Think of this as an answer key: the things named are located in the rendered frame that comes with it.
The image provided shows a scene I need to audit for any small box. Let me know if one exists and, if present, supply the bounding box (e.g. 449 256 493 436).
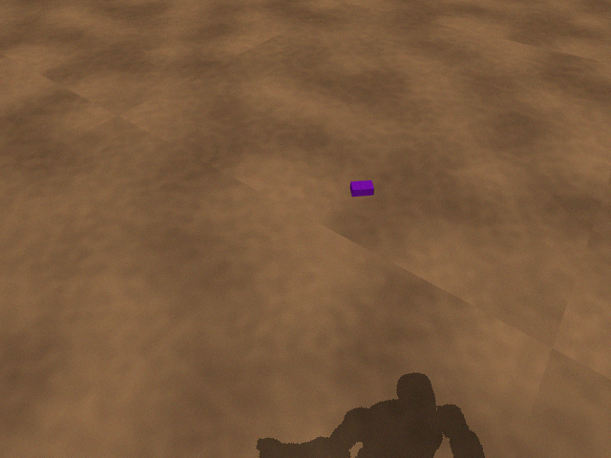
350 180 374 197

